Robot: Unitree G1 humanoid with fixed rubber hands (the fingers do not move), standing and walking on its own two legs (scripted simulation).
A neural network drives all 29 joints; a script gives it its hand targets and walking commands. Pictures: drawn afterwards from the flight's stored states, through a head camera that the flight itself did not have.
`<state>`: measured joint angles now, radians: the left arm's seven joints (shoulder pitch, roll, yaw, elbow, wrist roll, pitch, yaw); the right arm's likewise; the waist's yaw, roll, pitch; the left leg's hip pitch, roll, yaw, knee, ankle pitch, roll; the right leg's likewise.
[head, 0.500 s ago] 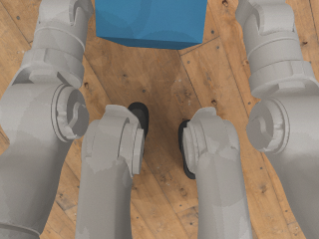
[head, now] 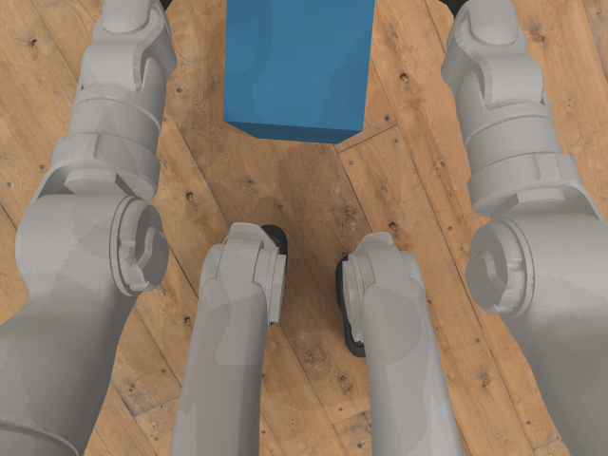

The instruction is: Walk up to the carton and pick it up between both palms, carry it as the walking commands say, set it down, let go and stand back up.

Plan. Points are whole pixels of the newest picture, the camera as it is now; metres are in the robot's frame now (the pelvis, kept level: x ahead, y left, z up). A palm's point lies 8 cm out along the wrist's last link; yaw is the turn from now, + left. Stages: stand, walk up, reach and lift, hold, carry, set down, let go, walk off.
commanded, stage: set down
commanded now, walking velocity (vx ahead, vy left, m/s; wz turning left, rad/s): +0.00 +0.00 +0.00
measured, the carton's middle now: (302, 31) +0.58 +0.05 -0.30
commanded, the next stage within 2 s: let go in 0.88 s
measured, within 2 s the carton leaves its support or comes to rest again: neither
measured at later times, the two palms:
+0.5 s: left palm out of the picture +0.55 +0.20 +0.02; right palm out of the picture +0.55 -0.13 +0.03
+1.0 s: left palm out of the picture +0.54 +0.19 +0.11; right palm out of the picture +0.55 -0.13 +0.11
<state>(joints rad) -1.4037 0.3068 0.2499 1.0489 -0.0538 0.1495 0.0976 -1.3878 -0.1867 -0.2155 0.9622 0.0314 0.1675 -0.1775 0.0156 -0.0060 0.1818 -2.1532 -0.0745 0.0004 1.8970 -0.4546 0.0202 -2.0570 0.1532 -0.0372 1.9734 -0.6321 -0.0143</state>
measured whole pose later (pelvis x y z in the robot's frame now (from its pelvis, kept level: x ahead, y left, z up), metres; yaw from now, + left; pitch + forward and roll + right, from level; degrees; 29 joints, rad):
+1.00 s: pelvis +0.05 +0.00 +0.24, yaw +2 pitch +42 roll -2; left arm -1.10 0.11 0.40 0.91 0.22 0.07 0.06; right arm -1.07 -0.08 -0.41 0.86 -0.17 0.06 -0.09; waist 0.01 0.00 0.04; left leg -1.41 -0.08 -0.08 0.88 -0.20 0.02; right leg -1.33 0.12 0.04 0.93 -0.33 -0.02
